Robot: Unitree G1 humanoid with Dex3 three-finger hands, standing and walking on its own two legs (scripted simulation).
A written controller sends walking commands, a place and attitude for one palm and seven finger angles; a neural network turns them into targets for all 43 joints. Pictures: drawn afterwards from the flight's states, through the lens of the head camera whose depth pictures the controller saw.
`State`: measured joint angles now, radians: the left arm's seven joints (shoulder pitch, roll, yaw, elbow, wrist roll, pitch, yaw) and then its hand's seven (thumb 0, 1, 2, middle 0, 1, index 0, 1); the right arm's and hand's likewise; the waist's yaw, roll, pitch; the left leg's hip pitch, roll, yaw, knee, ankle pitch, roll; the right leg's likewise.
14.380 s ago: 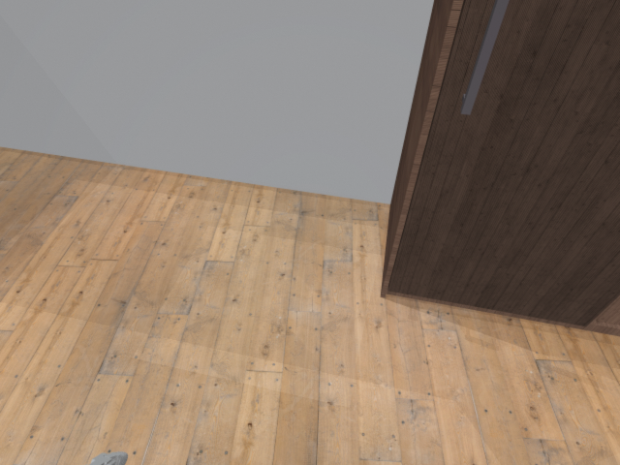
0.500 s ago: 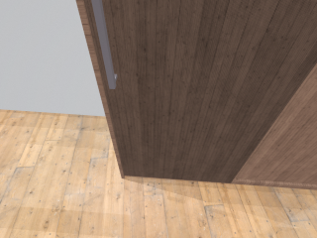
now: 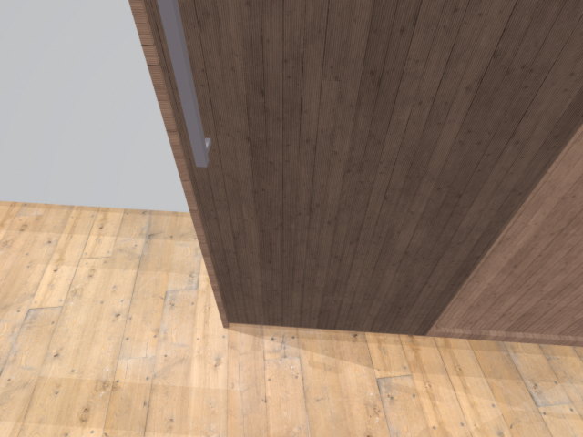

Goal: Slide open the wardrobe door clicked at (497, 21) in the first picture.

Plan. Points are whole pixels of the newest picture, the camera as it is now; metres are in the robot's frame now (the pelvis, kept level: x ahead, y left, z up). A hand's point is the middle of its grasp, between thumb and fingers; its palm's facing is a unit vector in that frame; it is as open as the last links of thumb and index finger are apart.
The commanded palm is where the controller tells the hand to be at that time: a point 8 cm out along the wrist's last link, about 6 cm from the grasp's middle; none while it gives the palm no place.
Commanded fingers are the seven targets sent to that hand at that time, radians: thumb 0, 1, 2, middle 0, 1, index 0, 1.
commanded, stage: look again from close up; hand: left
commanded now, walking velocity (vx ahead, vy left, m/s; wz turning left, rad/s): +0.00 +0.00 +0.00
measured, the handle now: (188, 71) +0.56 +0.20 +0.22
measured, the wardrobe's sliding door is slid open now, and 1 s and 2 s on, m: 0.00 0.00 0.00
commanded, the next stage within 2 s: shuffle to correct the standing spot in 0.04 s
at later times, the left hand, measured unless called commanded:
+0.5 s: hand out of the picture +0.01 +0.18 -0.19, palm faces +0.10 -0.99 -0.13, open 7.4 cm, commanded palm none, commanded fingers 0.00 0.90 0.90 -0.20 -0.30 -0.20 -0.30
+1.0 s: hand out of the picture +0.09 +0.23 -0.19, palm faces +0.08 -0.98 -0.17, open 7.4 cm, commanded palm none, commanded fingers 0.00 0.90 0.90 -0.20 -0.30 -0.20 -0.30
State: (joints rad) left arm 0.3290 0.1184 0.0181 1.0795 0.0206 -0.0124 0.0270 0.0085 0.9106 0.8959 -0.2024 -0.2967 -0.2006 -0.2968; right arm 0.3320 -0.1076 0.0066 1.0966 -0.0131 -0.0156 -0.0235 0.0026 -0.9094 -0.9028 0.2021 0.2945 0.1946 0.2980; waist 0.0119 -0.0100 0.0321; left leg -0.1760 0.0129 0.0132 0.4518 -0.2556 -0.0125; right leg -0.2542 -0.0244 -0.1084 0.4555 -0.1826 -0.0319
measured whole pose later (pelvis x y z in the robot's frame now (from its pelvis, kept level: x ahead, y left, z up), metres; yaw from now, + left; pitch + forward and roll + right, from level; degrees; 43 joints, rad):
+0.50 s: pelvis +0.04 +0.02 -0.01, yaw +1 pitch +0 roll +0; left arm 0.37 0.14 0.06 1.07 0.03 0.02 0.01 0.01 0.91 0.90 -0.20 -0.30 -0.20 -0.30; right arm 0.42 -0.11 0.00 1.09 -0.03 -0.01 -0.02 0.00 -0.91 -0.90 0.20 0.29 0.19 0.30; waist 0.02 -0.05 -0.01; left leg -0.16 0.00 0.04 0.51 -0.35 0.02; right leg -0.27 -0.05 -0.10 0.58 -0.34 -0.04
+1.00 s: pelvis +0.10 +0.06 -0.01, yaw +1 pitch +0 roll +1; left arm 0.30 0.14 0.04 1.06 0.02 0.03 0.03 0.01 0.91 0.90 -0.20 -0.30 -0.20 -0.30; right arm 0.22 -0.14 -0.03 1.04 -0.02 -0.01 -0.05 0.02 -0.95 -0.90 0.20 0.29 0.20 0.30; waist 0.02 -0.06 0.08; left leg -0.27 0.02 0.12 0.54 -0.26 0.02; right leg -0.24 -0.06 -0.07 0.62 -0.39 0.01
